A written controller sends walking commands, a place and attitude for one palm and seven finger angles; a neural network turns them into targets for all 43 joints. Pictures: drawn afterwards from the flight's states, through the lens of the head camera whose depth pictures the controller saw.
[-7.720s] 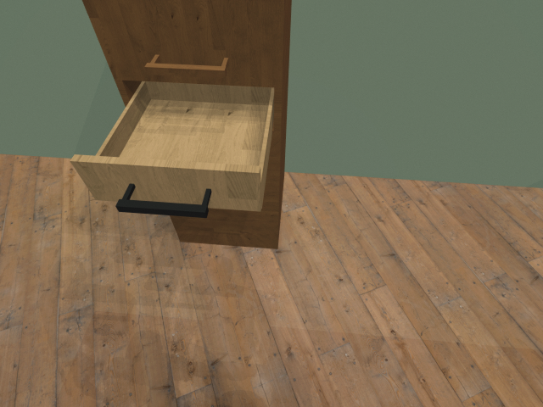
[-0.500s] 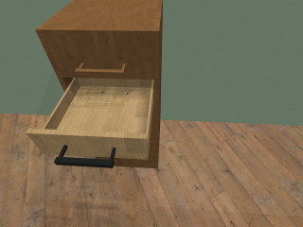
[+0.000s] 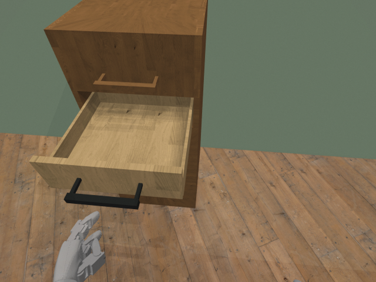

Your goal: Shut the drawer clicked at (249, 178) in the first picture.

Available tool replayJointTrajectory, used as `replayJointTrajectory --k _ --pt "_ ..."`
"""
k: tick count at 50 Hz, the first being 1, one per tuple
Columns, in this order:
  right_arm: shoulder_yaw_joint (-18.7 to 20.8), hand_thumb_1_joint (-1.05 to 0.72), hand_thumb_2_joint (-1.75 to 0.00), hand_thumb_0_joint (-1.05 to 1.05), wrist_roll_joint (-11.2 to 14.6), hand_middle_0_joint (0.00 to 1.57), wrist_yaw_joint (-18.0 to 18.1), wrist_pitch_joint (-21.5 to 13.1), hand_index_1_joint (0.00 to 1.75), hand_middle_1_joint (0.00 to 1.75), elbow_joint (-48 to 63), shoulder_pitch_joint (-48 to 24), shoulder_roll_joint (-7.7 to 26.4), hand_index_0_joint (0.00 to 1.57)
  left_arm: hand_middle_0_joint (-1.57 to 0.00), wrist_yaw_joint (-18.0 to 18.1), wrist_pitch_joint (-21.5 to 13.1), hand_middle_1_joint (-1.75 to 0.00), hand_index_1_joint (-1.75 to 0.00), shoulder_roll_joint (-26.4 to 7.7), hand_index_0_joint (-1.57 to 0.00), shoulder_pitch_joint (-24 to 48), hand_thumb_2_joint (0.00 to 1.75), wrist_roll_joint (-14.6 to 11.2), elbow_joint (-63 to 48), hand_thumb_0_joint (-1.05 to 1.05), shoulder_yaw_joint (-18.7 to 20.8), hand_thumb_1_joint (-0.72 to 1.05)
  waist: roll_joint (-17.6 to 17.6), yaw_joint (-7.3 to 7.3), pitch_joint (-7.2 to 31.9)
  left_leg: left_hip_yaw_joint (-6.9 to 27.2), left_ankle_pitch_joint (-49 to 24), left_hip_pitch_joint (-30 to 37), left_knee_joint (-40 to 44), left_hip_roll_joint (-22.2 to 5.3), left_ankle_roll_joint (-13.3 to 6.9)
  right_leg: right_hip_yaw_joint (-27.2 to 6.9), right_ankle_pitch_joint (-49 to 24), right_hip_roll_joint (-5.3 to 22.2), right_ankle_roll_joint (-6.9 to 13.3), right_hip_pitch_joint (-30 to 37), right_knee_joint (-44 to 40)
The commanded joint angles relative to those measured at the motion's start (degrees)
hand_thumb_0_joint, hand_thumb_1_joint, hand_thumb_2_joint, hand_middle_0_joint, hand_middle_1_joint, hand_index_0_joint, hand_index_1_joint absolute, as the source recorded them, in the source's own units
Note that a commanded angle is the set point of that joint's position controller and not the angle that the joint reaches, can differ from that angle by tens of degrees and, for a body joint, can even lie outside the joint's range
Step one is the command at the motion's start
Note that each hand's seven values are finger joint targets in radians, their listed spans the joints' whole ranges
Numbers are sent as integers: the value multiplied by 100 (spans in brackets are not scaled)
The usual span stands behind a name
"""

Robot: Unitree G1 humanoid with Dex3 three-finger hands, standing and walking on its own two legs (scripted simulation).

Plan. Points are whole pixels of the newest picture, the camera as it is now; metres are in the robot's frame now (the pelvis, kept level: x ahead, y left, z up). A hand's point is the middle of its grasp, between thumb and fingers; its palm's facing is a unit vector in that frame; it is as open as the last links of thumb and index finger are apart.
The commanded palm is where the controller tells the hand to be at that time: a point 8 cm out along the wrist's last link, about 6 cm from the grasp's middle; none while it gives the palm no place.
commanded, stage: raise the hand and make a fist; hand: left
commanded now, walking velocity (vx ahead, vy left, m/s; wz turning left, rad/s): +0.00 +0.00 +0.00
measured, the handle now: (105, 193) +0.34 +0.23 -0.04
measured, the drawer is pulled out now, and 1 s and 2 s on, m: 0.30 0.30 0.30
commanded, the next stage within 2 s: bring the fist close to the handle in 1.72 s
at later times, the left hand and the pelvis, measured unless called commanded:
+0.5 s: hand (113, 275) +0.15 +0.15 -0.01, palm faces -0.16 -0.98 -0.08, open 4.6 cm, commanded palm +0.11 +0.23 -0.01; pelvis -0.06 -0.04 -0.08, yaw +2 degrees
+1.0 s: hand (89, 262) +0.16 +0.19 +0.03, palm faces -0.05 -1.00 -0.04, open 3.1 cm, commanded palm +0.12 +0.24 +0.03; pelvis -0.02 +0.00 -0.05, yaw +1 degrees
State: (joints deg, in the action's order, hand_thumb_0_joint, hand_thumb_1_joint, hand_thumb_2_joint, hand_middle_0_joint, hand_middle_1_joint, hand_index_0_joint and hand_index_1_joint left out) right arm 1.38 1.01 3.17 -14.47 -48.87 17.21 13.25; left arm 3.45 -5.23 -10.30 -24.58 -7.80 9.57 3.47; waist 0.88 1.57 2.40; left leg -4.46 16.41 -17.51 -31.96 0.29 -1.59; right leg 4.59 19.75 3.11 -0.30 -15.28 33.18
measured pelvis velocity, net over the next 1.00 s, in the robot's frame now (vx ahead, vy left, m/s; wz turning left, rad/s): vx -0.02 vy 0.00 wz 0.01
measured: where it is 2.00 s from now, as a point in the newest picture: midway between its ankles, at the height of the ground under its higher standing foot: outside the picture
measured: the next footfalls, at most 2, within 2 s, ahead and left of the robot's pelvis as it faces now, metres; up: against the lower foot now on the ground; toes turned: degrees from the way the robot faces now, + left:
none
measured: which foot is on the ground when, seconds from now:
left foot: down 0.00-1.00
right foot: down 0.00-1.00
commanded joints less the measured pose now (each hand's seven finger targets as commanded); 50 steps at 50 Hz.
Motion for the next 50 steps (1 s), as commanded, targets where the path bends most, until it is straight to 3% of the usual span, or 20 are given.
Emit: replayJointTrajectory --k 1,3,6,9,10,13,14,15,19,22,24,26,30,32,35,39,42,44,48,50 --pt "374 -90 -90 0 -26 20 -132 -389 30 30 1537 -892 702 20 -40 -974 -1192 -52 -52 270 -40 -1799 90 -318 81 0 195 90 -1704 -351 -181 399 -987 -964 -507 -80 154 313 -935 -385 129 -1354 363" --pt "475 -90 -90 0 -14 20 -244 -367 30 30 1848 -1072 732 20 -44 -1667 -1965 -56 -56 38 -44 -2033 90 -509 -19 0 512 90 -1678 -493 145 288 -823 -1538 -960 2 204 196 -1176 -363 156 -1458 884" --pt "546 -90 -90 0 14 20 -396 -362 30 30 2271 -1213 768 20 -50 -2592 -2834 -62 -62 -666 -50 -1717 90 -660 -331 0 1075 90 -514 -507 733 192 -865 -1837 -1638 76 237 -133 -1598 -237 228 -1592 1506" --pt "516 -90 -90 0 7 20 -321 -325 30 30 2550 -1179 701 20 -56 -2687 -3073 -69 -69 -1185 -56 -801 90 -839 -1477 0 1580 90 315 -516 1443 170 -579 -2092 -2121 89 124 -422 -1063 -242 209 -1851 1865" --pt "496 -90 -90 0 -8 20 -298 -315 30 30 2690 -1175 647 20 -58 -2635 -3138 -71 -71 -1084 -58 -573 90 -959 -1999 0 1536 90 550 -489 1705 213 -513 -2011 -2194 72 92 -445 -827 -264 196 -1929 1897" --pt "406 -90 -90 0 -5 20 -183 -369 30 30 2629 -965 555 20 -64 -2436 -3394 -78 -78 -1000 -64 142 90 -1165 -3021 0 1392 90 918 -182 1829 367 -312 -1953 -2575 -25 15 -621 -377 -303 193 -2337 1838" --pt "345 -90 -90 0 -27 20 -134 -382 30 30 2585 -889 615 20 -66 -2431 -3469 -80 -80 -1007 -66 717 90 -1165 -3361 0 1172 90 715 73 1756 444 -126 -2091 -2757 -66 -25 -691 -128 -323 157 -2567 1831" --pt "346 -90 -90 0 -6 20 -71 -413 30 30 2478 -865 628 20 -68 -2449 -3475 -82 -82 -1064 -68 860 90 -1090 -3236 0 1131 90 674 140 1566 477 103 -2220 -2830 -115 -33 -784 269 -327 170 -2765 1716" --pt "192 -90 -90 0 151 20 55 -530 30 30 2349 -868 794 20 -76 -2911 -2899 -91 -91 -957 -76 921 90 -1012 -2221 0 546 90 159 433 643 601 896 -2790 -2845 -178 -107 -983 1556 -331 117 -3106 1207" --pt "141 -90 -90 0 253 20 141 -430 30 30 2497 -940 863 20 -82 -3126 -1892 -97 -97 -1421 -82 722 90 -1014 -1698 0 930 90 -78 166 852 563 1018 -2867 -2578 -123 -114 -1176 2056 -181 39 -2569 818" --pt "149 -90 -90 0 270 20 168 -335 30 30 2625 -1115 804 20 -86 -3031 -1284 -101 -101 -1808 -86 219 90 -1105 -1568 0 1592 90 -71 -236 1291 568 725 -2699 -2392 -76 -85 -1178 1860 -117 24 -1956 795" --pt "134 -90 -90 0 258 20 151 -214 30 30 2783 -1170 596 20 -90 -2753 -984 -106 -106 -1663 -90 -222 90 -1313 -2058 0 1888 90 -108 -458 1656 538 347 -2454 -2197 -57 -46 -980 1378 -85 7 -1531 863" --pt "160 -90 -90 0 218 20 132 -161 30 30 2644 -1131 412 20 -98 -2029 -1254 -114 -114 -1395 -98 -460 90 -1466 -2353 0 2172 90 -496 -482 1307 549 93 -2442 -1998 -82 47 -820 678 -120 -51 -1427 911" --pt "209 -90 -90 0 196 20 89 -205 30 30 2546 -1006 447 20 -102 -1926 -1550 -119 -119 -1257 -102 -502 90 -1255 -2371 0 1934 90 -154 -368 1050 512 68 -2308 -1881 -85 48 -655 606 -192 2 -1739 990" --pt "253 -90 -90 0 182 20 49 -310 30 30 2473 -875 580 20 -108 -2164 -1879 -125 -125 -1226 -108 -418 90 -1027 -2206 0 1540 90 -166 -120 832 530 141 -2221 -1859 -84 1 -635 677 -231 -8 -2035 950" --pt "233 -90 -90 0 233 20 59 -589 30 30 2478 -741 745 20 -116 -2727 -2072 -134 -134 -1114 -116 -225 90 -1183 -2451 0 1114 90 -63 50 1043 611 55 -1827 -1839 -75 -60 -611 510 -267 39 -2037 879" --pt "247 -90 -90 0 223 20 62 -764 30 30 2455 -664 768 20 -122 -2694 -2160 -140 -140 -1300 -122 -297 90 -1257 -3044 0 1329 90 326 -115 1562 667 -267 -1315 -1659 -94 -60 -300 -5 -349 125 -1865 1130" --pt "235 -90 -90 0 192 20 50 -755 30 30 2391 -702 740 20 -126 -2426 -2105 -145 -145 -1380 -126 -325 90 -1201 -3105 0 1489 90 351 -188 1484 714 -427 -1198 -1559 -110 -38 -115 -241 -409 152 -1855 1262" --pt "204 -90 -90 0 188 20 -73 -618 30 30 2577 -773 629 20 -134 -2017 -1785 -153 -153 -912 -134 -832 90 -991 -3331 0 1130 90 671 -279 1338 767 -869 -916 -1343 -161 50 148 -559 -392 153 -1842 1391" --pt "212 -90 -90 0 191 20 -128 -462 30 30 2652 -772 604 20 -138 -1936 -1487 -158 -158 -783 -138 -1114 90 -844 -3221 0 982 90 345 -255 1236 776 -1142 -911 -1304 -196 44 189 -776 -403 121 -1757 1350"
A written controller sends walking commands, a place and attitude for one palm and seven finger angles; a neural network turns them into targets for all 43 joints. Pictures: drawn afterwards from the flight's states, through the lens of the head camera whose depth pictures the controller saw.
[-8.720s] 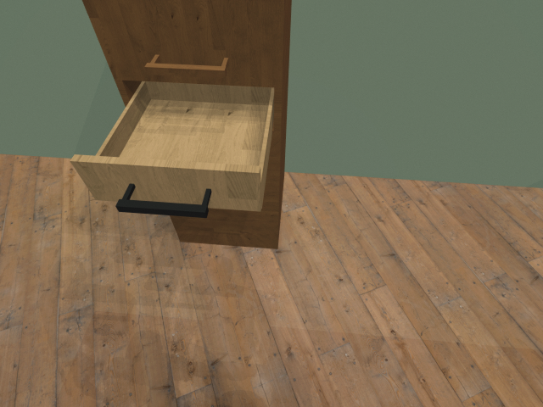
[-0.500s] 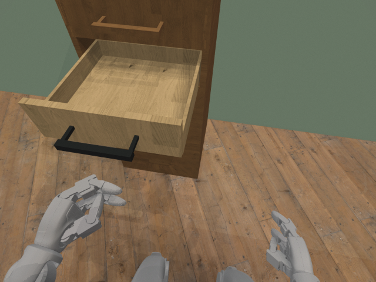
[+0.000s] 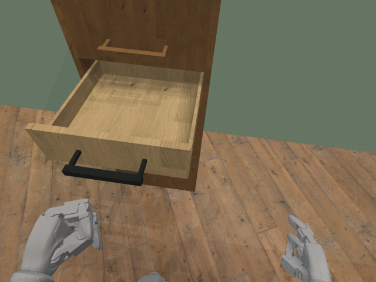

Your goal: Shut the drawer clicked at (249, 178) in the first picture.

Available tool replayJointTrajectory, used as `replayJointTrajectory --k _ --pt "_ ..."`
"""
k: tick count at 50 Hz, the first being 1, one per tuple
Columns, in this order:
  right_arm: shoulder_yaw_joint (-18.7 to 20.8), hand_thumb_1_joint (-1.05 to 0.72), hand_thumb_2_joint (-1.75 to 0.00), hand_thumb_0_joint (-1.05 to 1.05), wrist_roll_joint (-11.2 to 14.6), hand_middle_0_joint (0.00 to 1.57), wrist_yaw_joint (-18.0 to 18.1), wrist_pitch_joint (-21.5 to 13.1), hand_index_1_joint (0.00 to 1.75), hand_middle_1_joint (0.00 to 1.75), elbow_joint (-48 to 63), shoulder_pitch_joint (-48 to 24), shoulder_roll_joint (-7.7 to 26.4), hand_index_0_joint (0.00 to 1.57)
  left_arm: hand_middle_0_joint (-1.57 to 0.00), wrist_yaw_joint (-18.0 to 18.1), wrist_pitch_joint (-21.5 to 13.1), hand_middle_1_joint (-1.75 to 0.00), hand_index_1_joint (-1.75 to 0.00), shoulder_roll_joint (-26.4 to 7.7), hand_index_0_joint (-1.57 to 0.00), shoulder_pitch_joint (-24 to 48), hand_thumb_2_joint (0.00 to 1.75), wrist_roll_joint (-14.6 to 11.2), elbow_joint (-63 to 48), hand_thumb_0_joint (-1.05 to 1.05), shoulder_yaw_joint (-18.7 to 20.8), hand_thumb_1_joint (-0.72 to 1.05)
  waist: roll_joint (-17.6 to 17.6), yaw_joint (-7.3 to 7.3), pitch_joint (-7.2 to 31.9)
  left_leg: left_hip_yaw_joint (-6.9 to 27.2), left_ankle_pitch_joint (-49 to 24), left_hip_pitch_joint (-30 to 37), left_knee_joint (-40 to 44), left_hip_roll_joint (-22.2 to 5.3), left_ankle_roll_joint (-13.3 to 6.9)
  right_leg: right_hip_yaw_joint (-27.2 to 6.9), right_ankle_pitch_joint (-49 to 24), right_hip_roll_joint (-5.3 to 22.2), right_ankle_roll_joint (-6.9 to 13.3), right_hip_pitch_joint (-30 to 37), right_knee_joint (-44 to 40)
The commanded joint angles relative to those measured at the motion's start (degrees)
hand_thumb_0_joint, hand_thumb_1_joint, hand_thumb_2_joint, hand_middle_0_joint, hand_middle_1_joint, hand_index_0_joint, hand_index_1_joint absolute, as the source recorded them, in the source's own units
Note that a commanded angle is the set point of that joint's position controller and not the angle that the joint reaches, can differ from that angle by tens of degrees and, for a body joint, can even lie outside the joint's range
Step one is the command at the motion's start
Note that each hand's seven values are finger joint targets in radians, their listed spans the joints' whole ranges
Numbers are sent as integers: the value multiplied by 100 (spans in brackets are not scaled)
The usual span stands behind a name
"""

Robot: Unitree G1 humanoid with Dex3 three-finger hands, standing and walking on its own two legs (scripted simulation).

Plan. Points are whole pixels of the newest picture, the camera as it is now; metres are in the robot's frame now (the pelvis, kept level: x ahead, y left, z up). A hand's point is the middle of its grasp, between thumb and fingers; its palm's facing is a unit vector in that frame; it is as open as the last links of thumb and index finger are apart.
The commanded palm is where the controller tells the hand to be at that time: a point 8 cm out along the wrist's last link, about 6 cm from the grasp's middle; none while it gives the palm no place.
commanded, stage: raise the hand and make a fist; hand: left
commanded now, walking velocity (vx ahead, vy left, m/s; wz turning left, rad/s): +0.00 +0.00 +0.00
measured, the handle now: (106, 167) +0.37 +0.22 +0.00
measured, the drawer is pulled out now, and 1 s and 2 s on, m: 0.30 0.30 0.30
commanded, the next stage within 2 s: bring the fist close to the handle in 0.72 s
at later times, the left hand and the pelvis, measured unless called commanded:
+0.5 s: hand (92, 235) +0.19 +0.17 +0.09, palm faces -0.08 -0.99 -0.07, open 3.3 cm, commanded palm +0.15 +0.24 +0.11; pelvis +0.00 +0.00 +0.01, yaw +0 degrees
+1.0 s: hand (87, 237) +0.18 +0.18 +0.09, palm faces -0.01 -1.00 -0.09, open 3.3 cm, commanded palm +0.16 +0.24 +0.09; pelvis +0.00 -0.03 +0.01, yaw +1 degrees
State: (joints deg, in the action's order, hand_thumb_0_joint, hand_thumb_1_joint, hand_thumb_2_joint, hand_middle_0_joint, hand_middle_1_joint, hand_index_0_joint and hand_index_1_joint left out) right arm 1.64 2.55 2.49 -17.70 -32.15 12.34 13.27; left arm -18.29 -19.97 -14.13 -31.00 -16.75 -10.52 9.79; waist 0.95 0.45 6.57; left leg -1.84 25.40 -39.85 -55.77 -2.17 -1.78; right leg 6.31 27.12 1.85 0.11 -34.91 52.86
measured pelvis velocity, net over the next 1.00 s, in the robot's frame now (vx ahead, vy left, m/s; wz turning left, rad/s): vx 0.00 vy -0.03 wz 0.02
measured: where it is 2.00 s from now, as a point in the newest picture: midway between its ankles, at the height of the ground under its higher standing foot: outside the picture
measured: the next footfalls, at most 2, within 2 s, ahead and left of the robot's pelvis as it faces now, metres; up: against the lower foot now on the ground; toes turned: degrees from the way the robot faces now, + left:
none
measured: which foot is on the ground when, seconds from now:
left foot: down 0.00-1.00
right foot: down 0.00-1.00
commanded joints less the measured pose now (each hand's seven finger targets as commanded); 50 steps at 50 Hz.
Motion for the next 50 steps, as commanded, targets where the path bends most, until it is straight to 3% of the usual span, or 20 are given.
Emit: replayJointTrajectory --k 1,5,8,11,16,18,19,23,24,25,29,30,32,36,38,39,42,45,47,50 --pt "194 -90 -90 0 46 20 -83 -80 30 30 1058 -299 605 20 -140 225 115 -160 -160 -359 -140 -574 90 113 -1330 0 243 90 420 -159 841 497 -2148 1376 1087 37 72 16 -1558 -274 66 216 -637" --pt "102 -90 -90 0 31 20 -100 118 30 30 1255 -331 630 20 -140 194 479 -160 -160 -433 -140 -346 90 258 -1694 0 10 90 287 -58 527 548 -1857 1331 1202 16 70 38 -1417 -304 53 193 -748" --pt "25 -90 -90 0 16 20 -72 151 30 30 1372 -319 603 20 -140 271 461 -160 -160 -395 -140 -203 90 229 -2070 0 -65 90 273 -49 441 605 -1519 1396 1275 2 85 56 -1180 -317 64 139 -795" --pt "-20 -90 -90 0 -1 20 -34 181 30 30 1371 -278 583 20 -140 401 361 -160 -160 -537 -140 -120 90 205 -2230 0 160 90 218 -96 576 643 -1381 1494 1318 -2 107 41 -1068 -328 91 189 -807" --pt "-97 -90 -90 0 25 20 -11 152 30 30 1323 -269 607 20 -140 429 399 -160 -160 -460 -140 82 90 234 -2177 0 29 90 480 -28 485 651 -1049 1498 1405 3 112 23 -859 -290 88 209 -913" --pt "-108 -90 -90 0 38 20 7 123 30 30 1295 -297 638 20 -140 348 526 -160 -160 -356 -140 97 90 228 -1933 0 -115 90 359 27 317 653 -799 1383 1443 18 97 23 -743 -279 67 172 -1000" --pt "-104 -90 -90 0 48 20 23 123 30 30 1241 -362 658 20 -140 345 597 -160 -160 -455 -140 84 90 230 -1711 0 6 90 142 31 270 655 -700 1296 1459 31 77 6 -688 -293 73 247 -1057" --pt "-76 -90 -90 0 66 20 64 71 30 30 1287 -383 654 20 -140 285 708 -160 -160 -621 -140 -44 90 162 -1743 0 230 90 106 -88 403 541 -830 1273 1487 84 67 -38 -780 -253 78 467 -1150" --pt "-60 -90 -90 0 62 20 74 68 30 30 1231 -444 650 20 -140 340 686 -160 -160 -782 -140 -58 90 159 -1687 0 443 90 92 -131 415 514 -883 1260 1481 84 70 -56 -794 -260 91 563 -1167" --pt "-66 -90 -90 0 65 20 69 47 30 30 1265 -391 615 20 -140 350 637 -160 -160 -698 -140 -149 90 120 -1828 0 427 90 209 -176 526 482 -993 1327 1487 102 70 -59 -869 -252 101 605 -1163" --pt "-46 -90 -90 0 60 20 84 -11 30 30 1116 -409 611 20 -140 462 382 -160 -160 -910 -140 20 90 4 -1775 0 770 90 240 -170 379 410 -1064 1263 1441 106 78 -114 -913 -265 111 654 -1227" --pt "-33 -90 -90 0 71 20 75 -40 30 30 1102 -361 591 20 -140 438 312 -160 -160 -817 -140 -81 90 -28 -1719 0 734 90 283 -172 386 386 -1097 1296 1431 116 84 -121 -940 -267 115 640 -1228" --pt "-11 -90 -90 0 87 20 50 -104 30 30 1085 -341 596 20 -140 336 236 -160 -160 -702 -140 -288 90 -87 -1597 0 651 90 301 -143 409 336 -1226 1309 1359 142 74 -155 -1154 -253 99 656 -1250" --pt "47 -90 -90 0 126 20 66 -170 30 30 971 -361 658 20 -140 52 241 -160 -160 -857 -140 -259 90 -147 -1206 0 785 90 172 -76 336 300 -1310 1229 1258 166 49 -293 -1364 -235 67 701 -1359" --pt "30 -90 -90 0 129 20 88 -226 30 30 1004 -367 678 20 -140 -91 244 -160 -160 -828 -140 -110 90 -184 -1219 0 667 90 112 -25 278 304 -1230 1213 1251 176 32 -345 -1287 -220 41 650 -1432" --pt "30 -90 -90 0 121 20 112 -236 30 30 955 -386 695 20 -140 -119 223 -160 -160 -927 -140 38 90 -217 -1184 0 761 90 -58 -3 270 312 -1234 1179 1204 179 20 -427 -1256 -219 30 697 -1486" --pt "50 -90 -90 0 110 20 159 -253 30 30 888 -347 685 20 -140 -182 143 -160 -160 -1093 -140 59 90 -285 -992 0 1080 90 -85 -59 381 295 -1325 1192 1163 191 29 -518 -1335 -192 20 781 -1523" --pt "16 -90 -90 0 83 20 169 -234 30 30 766 -343 687 20 -140 -235 -13 -160 -160 -880 -140 424 90 -318 -701 0 927 90 38 29 135 287 -1247 1148 1108 213 32 -511 -1243 -198 22 592 -1495" --pt "34 -90 -90 0 72 20 168 -228 30 30 746 -348 703 20 -140 -296 -64 -160 -160 -912 -140 442 90 -327 -446 0 979 90 -59 30 174 278 -1254 1074 1038 212 32 -561 -1264 -178 8 560 -1491" --pt "26 -90 -90 0 45 20 148 -214 30 30 723 -319 751 20 -140 -427 -144 -160 -160 -836 -140 788 90 -276 -341 0 757 90 70 101 339 260 -1248 1062 938 230 7 -627 -1252 -144 -8 493 -1428"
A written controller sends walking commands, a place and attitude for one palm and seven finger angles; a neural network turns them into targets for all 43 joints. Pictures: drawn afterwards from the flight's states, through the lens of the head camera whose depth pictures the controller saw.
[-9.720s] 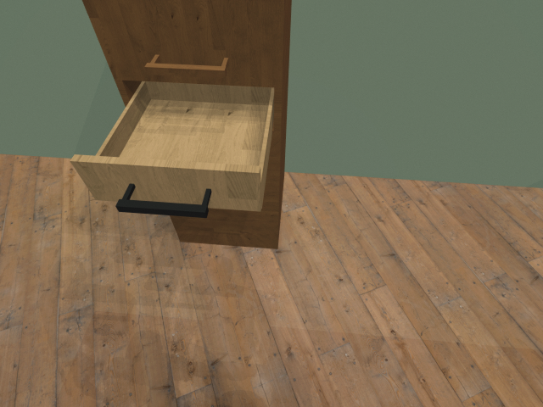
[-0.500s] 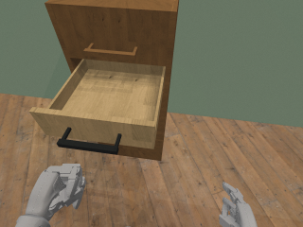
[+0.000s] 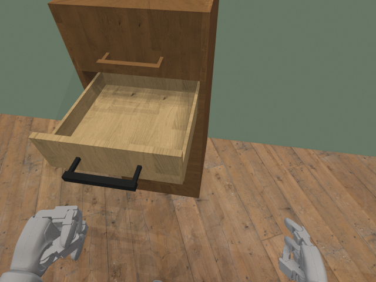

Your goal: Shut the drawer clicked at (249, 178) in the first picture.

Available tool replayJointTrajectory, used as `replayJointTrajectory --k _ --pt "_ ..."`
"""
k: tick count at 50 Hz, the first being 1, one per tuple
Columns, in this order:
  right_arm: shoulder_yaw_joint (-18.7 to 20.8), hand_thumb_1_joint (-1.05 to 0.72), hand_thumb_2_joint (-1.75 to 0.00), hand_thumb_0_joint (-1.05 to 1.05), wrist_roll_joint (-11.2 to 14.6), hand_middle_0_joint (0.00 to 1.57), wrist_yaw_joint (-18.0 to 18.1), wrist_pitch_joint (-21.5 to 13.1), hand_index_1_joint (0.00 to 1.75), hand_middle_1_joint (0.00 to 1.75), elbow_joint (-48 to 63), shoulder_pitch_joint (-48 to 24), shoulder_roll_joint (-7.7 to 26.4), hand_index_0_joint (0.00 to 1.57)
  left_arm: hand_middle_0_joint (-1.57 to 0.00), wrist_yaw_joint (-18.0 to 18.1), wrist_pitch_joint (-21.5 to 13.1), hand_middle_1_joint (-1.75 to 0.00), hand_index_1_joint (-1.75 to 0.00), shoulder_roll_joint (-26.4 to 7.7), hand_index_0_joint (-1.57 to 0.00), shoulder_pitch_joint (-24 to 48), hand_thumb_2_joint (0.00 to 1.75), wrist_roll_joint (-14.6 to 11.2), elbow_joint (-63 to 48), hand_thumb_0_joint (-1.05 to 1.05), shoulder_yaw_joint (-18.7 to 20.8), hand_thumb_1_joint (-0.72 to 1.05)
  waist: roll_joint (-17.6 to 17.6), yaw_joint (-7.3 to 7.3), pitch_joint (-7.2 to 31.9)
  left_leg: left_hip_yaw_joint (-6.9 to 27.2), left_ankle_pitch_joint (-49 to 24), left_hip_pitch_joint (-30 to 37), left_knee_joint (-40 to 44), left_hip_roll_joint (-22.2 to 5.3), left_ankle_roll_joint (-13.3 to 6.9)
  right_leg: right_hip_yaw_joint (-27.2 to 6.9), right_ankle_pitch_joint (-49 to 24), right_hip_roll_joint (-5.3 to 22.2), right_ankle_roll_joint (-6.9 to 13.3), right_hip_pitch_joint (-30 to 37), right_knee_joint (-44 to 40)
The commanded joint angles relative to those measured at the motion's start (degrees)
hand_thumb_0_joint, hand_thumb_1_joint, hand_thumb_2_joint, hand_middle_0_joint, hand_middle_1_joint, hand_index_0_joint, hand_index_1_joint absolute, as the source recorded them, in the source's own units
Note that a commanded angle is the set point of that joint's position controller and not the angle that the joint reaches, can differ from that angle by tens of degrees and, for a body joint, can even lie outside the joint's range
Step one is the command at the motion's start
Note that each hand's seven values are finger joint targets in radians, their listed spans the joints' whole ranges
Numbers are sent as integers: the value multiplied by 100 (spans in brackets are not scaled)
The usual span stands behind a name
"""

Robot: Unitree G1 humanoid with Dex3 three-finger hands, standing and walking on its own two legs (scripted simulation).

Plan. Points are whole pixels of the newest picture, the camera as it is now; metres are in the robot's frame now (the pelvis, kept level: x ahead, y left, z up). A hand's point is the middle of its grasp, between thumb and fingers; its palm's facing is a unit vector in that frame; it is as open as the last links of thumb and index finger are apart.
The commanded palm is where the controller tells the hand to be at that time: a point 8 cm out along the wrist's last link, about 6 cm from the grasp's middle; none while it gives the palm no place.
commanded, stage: bring the fist close to the handle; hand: left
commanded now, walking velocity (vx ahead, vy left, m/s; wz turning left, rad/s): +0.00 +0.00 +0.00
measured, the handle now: (103, 173) +0.37 +0.24 -0.01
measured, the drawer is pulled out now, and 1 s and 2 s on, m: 0.30 0.30 0.27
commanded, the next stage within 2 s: push the drawer shut in 1.22 s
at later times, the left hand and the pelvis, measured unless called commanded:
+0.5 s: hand (97, 225) +0.23 +0.20 +0.02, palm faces -0.10 -0.99 -0.05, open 3.3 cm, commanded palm +0.21 +0.26 +0.02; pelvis -0.01 +0.01 -0.02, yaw -1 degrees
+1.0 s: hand (109, 216) +0.26 +0.20 -0.01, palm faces -0.13 -0.99 -0.05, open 3.3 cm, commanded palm +0.24 +0.26 -0.01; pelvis -0.02 +0.02 -0.05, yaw -2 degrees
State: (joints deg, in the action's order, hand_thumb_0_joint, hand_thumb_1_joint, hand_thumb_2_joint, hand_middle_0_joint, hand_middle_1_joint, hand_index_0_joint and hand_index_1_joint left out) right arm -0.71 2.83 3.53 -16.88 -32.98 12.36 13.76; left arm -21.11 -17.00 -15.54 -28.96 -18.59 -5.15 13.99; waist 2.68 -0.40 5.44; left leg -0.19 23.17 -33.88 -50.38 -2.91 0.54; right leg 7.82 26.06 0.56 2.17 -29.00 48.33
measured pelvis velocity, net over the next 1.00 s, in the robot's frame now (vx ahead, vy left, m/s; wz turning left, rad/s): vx -0.02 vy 0.02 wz -0.03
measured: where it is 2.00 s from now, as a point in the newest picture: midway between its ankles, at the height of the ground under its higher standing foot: outside the picture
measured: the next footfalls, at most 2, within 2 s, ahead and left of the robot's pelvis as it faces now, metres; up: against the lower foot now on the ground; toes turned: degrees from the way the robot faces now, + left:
none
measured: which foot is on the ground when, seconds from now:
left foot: down 0.00-1.00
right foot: down 0.00-1.00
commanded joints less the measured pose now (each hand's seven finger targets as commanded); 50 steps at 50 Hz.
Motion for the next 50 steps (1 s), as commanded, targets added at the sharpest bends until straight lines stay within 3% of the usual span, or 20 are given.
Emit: replayJointTrajectory --k 1,4,8,9,12,15,21,25,28,29,34,38,41,45,46,47,50 --pt "281 -90 -90 0 10 20 36 -296 30 30 796 -310 706 20 -140 -167 -460 -160 -160 -843 -140 608 90 -97 -847 0 487 90 -62 145 612 99 -1091 444 360 306 -223 -811 -1241 3 -214 -27 -944" --pt "288 -90 -90 0 -13 20 30 -256 30 30 758 -323 724 20 -140 -194 -536 -160 -160 -962 -140 735 90 -49 -660 0 574 90 -139 151 700 105 -1219 379 288 287 -239 -796 -1403 -8 -211 -20 -824" --pt "304 -90 -90 0 -30 20 24 -211 30 30 792 -330 709 20 -140 -194 -641 -160 -160 -874 -140 881 90 -133 -496 0 600 90 -107 106 827 83 -1179 255 234 299 -221 -759 -1337 -1 -210 -105 -694" --pt "304 -90 -90 0 -38 20 26 -177 30 30 736 -331 722 20 -140 -148 -671 -160 -160 -1011 -140 989 90 -120 -369 0 735 90 -250 115 780 105 -1169 137 190 284 -224 -782 -1300 -16 -204 -103 -667" --pt "326 -90 -90 0 -41 20 5 -135 30 30 781 -302 726 20 -140 -187 -741 -160 -160 -832 -140 910 90 -146 -174 0 636 90 -171 74 930 89 -1188 91 169 298 -213 -715 -1333 -19 -194 -187 -518" --pt "333 -90 -90 0 -48 20 -20 -110 30 30 782 -275 748 20 -140 -207 -782 -160 -160 -756 -140 1045 90 -89 -91 0 466 90 -34 135 994 90 -1190 30 84 282 -223 -662 -1343 -40 -183 -381 -355" --pt "354 -90 -90 0 -69 20 -26 -79 30 30 774 -173 802 20 -140 -165 -937 -160 -160 -839 -140 1472 90 -59 147 0 466 90 -149 180 1087 149 -934 -245 -108 248 -223 -608 -947 -73 -158 -782 -93" --pt "347 -90 -90 0 -98 20 -41 -67 30 30 783 -137 813 20 -140 -37 -1051 -160 -160 -804 -140 1740 90 -1 80 0 414 90 128 133 1376 193 -964 -249 -221 221 -207 -511 -923 -90 -118 -1010 218" --pt "354 -90 -90 0 -103 20 -81 -9 30 30 854 -121 804 20 -140 23 -1019 -160 -160 -657 -140 1701 90 47 57 0 227 90 126 149 1549 183 -1047 -288 -309 222 -206 -475 -1029 -80 -129 -1101 345" --pt "366 -90 -90 0 -105 20 -78 30 30 30 826 -108 810 20 -140 59 -988 -160 -160 -748 -140 1793 90 78 176 0 304 90 -43 178 1513 213 -1004 -415 -353 201 -216 -457 -961 -114 -131 -1179 406" --pt "350 -90 -90 0 -114 20 -82 183 30 30 876 -63 858 20 -140 115 -934 -160 -160 -768 -140 2125 90 156 413 0 269 90 -80 207 1415 267 -766 -705 -465 186 -202 -423 -692 -142 -109 -1483 585" --pt "349 -90 -90 0 -144 20 -110 233 30 30 943 -20 852 20 -140 168 -1007 -160 -160 -662 -140 2304 90 193 221 0 122 90 133 190 1781 290 -936 -585 -602 165 -179 -406 -801 -121 -96 -1665 774" --pt "327 -90 -90 0 -162 20 -108 290 30 30 903 2 869 20 -140 206 -1039 -160 -160 -654 -140 2725 90 240 426 0 44 90 86 287 1694 323 -759 -791 -752 158 -181 -416 -647 -139 -99 -1962 884" --pt "338 -90 -90 0 -147 20 -125 352 30 30 1042 -11 865 20 -140 257 -1021 -160 -160 -803 -140 2381 90 227 46 0 181 90 301 103 2178 330 -1036 -514 -673 150 -171 -407 -802 -130 -62 -1702 916" --pt "334 -90 -90 0 -136 20 -134 367 30 30 1056 -32 846 20 -140 255 -982 -160 -160 -719 -140 2405 90 211 -68 0 55 90 330 144 2184 318 -1088 -448 -676 153 -176 -413 -868 -128 -73 -1687 886" --pt "343 -90 -90 0 -133 20 -133 399 30 30 1066 -6 855 20 -140 287 -929 -160 -160 -834 -140 2299 90 205 -74 0 181 90 230 116 2241 308 -1072 -504 -661 147 -176 -409 -869 -130 -80 -1590 866" --pt "328 -90 -90 0 -119 20 -113 478 30 30 1078 -24 848 20 -140 355 -789 -160 -160 -716 -140 2301 90 248 76 0 73 90 105 195 1985 297 -978 -688 -677 151 -190 -394 -831 -137 -104 -1679 845"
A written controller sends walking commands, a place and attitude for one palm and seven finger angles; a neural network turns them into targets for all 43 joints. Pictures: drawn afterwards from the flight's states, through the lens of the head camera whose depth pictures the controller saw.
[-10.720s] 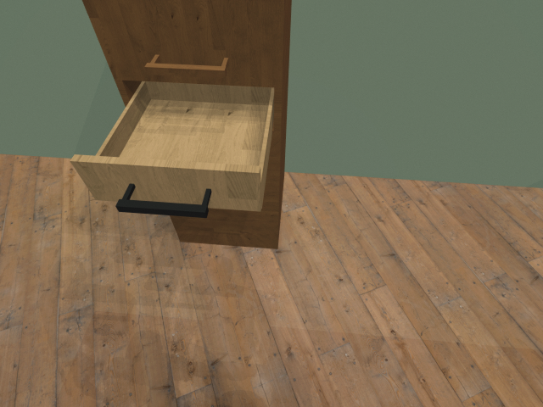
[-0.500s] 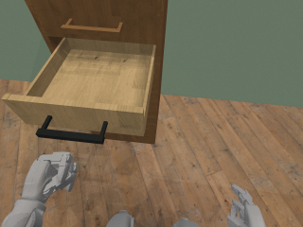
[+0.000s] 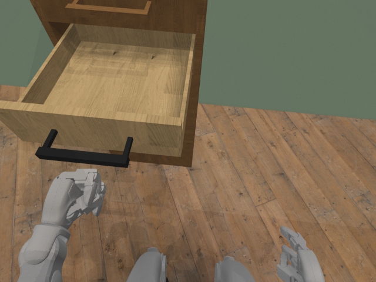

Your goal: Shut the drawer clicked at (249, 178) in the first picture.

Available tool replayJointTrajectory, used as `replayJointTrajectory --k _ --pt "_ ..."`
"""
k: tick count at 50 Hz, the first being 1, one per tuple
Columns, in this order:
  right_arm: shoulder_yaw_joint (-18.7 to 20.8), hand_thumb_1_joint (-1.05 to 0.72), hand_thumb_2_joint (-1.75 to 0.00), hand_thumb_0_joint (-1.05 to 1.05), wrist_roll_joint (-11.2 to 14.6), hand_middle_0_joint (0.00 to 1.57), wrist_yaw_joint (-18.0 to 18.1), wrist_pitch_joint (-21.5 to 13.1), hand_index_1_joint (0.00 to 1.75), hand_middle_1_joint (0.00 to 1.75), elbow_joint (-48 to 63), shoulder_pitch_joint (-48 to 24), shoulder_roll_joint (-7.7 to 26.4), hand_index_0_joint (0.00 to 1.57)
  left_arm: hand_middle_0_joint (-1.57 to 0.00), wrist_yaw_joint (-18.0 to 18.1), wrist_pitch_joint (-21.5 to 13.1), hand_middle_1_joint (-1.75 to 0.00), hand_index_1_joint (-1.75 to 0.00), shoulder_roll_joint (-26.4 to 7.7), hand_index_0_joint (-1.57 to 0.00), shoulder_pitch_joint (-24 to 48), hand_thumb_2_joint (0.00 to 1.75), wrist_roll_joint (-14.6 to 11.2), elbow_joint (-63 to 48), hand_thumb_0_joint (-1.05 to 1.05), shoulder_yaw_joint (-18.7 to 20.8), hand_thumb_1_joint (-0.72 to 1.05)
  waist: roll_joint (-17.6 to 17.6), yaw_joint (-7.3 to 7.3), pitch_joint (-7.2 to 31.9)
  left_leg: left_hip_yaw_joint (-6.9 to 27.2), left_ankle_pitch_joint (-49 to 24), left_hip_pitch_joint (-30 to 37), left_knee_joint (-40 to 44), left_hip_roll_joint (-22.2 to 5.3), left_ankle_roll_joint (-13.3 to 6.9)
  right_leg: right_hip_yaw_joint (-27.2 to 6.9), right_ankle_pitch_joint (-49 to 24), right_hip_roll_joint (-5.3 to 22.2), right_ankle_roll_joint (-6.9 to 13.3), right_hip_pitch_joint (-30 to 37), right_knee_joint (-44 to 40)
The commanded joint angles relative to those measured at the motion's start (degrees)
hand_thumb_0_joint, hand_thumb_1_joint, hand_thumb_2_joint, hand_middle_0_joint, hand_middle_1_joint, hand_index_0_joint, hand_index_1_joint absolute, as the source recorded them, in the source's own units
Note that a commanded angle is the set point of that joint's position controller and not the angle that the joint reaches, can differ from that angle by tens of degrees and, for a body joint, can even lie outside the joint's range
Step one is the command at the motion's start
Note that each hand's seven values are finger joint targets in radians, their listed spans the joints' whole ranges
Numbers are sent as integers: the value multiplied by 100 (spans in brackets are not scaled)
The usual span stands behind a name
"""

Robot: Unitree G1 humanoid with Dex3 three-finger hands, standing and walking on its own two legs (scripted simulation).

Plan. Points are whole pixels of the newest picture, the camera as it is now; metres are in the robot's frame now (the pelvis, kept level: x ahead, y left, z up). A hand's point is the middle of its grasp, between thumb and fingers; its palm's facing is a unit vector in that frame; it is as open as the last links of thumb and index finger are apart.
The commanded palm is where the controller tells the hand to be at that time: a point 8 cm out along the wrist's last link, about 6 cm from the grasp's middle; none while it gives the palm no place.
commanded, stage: bring the fist close to the handle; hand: left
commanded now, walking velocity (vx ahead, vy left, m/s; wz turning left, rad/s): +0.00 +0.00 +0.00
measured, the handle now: (87, 148) +0.38 +0.23 +0.04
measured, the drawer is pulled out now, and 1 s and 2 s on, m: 0.30 0.27 0.15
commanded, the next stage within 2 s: push the drawer shut in 0.22 s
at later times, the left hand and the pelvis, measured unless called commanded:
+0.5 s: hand (98, 192) +0.28 +0.19 +0.04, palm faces -0.07 -1.00 -0.06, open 3.3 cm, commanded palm +0.27 +0.25 +0.05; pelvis +0.00 -0.01 +0.00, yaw +0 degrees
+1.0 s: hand (103, 170) +0.33 +0.19 +0.03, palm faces -0.08 -1.00 -0.05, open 3.0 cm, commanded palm +0.33 +0.24 +0.05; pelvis -0.01 -0.01 +0.00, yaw +1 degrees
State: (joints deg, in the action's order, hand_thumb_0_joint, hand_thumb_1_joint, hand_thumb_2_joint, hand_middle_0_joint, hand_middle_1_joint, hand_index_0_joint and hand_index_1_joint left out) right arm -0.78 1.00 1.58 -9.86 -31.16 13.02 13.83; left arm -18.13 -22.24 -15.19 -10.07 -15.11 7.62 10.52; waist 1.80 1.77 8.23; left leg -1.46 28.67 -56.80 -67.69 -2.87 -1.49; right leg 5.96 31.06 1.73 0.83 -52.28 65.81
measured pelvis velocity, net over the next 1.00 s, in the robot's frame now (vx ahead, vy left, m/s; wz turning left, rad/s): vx -0.01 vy -0.01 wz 0.01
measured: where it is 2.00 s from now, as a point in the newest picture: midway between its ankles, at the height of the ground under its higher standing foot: outside the picture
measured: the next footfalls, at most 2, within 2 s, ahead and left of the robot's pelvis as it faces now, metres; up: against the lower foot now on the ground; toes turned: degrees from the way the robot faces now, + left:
none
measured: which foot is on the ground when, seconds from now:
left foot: down 0.00-1.00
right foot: down 0.00-1.00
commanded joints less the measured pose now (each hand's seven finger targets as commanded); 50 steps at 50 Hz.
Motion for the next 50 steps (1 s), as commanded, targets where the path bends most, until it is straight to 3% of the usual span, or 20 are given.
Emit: replayJointTrajectory --k 1,3,5,8,9,10,14,17,22,27,30,31,36,39,42,48,49,50 --pt "332 -90 -90 0 66 20 86 -197 30 30 871 -67 844 20 -140 78 -220 -160 -160 -729 -140 441 90 -115 -1106 0 419 90 92 28 1558 425 -1374 1527 1057 148 18 -194 -1238 -259 18 594 -943" --pt "334 -90 -90 0 76 20 91 -181 30 30 899 -91 844 20 -140 95 -214 -160 -160 -620 -140 408 90 -120 -1120 0 330 90 131 28 1491 422 -1231 1513 1080 162 19 -194 -1110 -256 23 563 -986" --pt "335 -90 -90 0 76 20 106 -141 30 30 907 -68 864 20 -140 115 -197 -160 -160 -715 -140 306 90 -117 -1001 0 446 90 -45 14 1451 420 -1210 1400 1075 162 9 -193 -1100 -260 24 615 -991" --pt "336 -90 -90 0 68 20 108 -141 30 30 940 -65 844 20 -140 108 -281 -160 -160 -695 -140 357 90 -125 -1172 0 378 90 61 29 1493 376 -1222 1435 1034 186 -6 -242 -1148 -241 23 679 -1036" --pt "333 -90 -90 0 72 20 118 -138 30 30 931 -59 866 20 -140 125 -320 -160 -160 -872 -140 344 90 -102 -1206 0 493 90 80 9 1514 403 -1280 1419 1020 171 -9 -238 -1165 -257 49 685 -984" --pt "316 -90 -90 0 60 20 113 -144 30 30 947 -71 843 20 -140 107 -363 -160 -160 -753 -140 474 90 -83 -1301 0 339 90 200 37 1559 387 -1297 1482 1010 180 -9 -254 -1189 -244 41 651 -978" --pt "320 -90 -90 0 52 20 132 -139 30 30 882 -47 847 20 -140 117 -437 -160 -160 -934 -140 442 90 -111 -1212 0 538 90 197 29 1473 395 -1247 1409 981 172 -11 -268 -1123 -269 56 625 -1000" --pt "312 -90 -90 0 63 20 121 -130 30 30 877 -52 831 20 -140 78 -423 -160 -160 -844 -140 457 90 -118 -1123 0 479 90 256 43 1467 362 -1355 1433 963 182 0 -271 -1281 -250 47 660 -992" --pt "302 -90 -90 0 60 20 159 -125 30 30 761 -17 877 20 -140 0 -358 -160 -160 -917 -140 1160 90 -148 -831 0 518 90 212 166 1475 347 -1183 1300 853 180 -18 -345 -1149 -251 23 561 -1026" --pt "299 -90 -90 0 68 20 181 -115 30 30 692 26 912 20 -140 -109 -285 -160 -160 -1125 -140 1613 90 -194 -581 0 694 90 101 145 1744 326 -1348 1294 810 176 -31 -402 -1358 -241 14 772 -1013" --pt "291 -90 -90 0 72 20 167 -97 30 30 704 39 905 20 -140 -125 -228 -160 -160 -1116 -140 1558 90 -193 -489 0 699 90 321 61 1900 302 -1597 1429 843 180 -31 -399 -1611 -233 29 856 -981" --pt "289 -90 -90 0 79 20 163 -81 30 30 691 51 911 20 -140 -118 -192 -160 -160 -1109 -140 1684 90 -205 -384 0 703 90 162 129 1771 326 -1520 1401 867 167 -25 -367 -1543 -242 15 797 -1004" --pt "290 -90 -90 0 75 20 182 -88 30 30 551 90 924 20 -140 -43 -250 -160 -160 -1015 -140 2345 90 -158 -246 0 550 90 195 250 1726 357 -1443 1455 833 154 -30 -361 -1424 -238 17 589 -1010" --pt "286 -90 -90 0 71 20 221 -92 30 30 434 119 970 20 -140 -13 -315 -160 -160 -1155 -140 2894 90 -135 -43 0 594 90 -8 342 1625 396 -1175 1301 789 135 -53 -387 -1118 -248 16 465 -1043" --pt "288 -90 -90 0 81 20 242 -93 30 30 384 111 966 20 -140 -20 -356 -160 -160 -1143 -140 3319 90 -51 32 0 485 90 307 334 1780 403 -1083 1484 837 139 -32 -397 -1001 -225 34 349 -1037" --pt "272 -90 -90 0 94 20 262 -40 30 30 316 174 979 20 -140 -5 -270 -160 -160 -1260 -140 3847 90 -2 405 0 512 90 253 321 1945 430 -1022 1571 921 141 -26 -394 -941 -221 40 424 -1083" --pt "256 -90 -90 0 95 20 255 -32 30 30 321 192 993 20 -140 6 -256 -160 -160 -1284 -140 3885 90 24 509 0 484 90 397 324 1905 449 -991 1571 938 144 -21 -379 -894 -232 59 343 -1061" --pt "244 -90 -90 0 92 20 245 -3 30 30 302 206 987 20 -140 36 -233 -160 -160 -1262 -140 3993 90 29 660 0 511 90 275 336 1891 465 -915 1579 978 140 -16 -357 -845 -234 46 319 -1084"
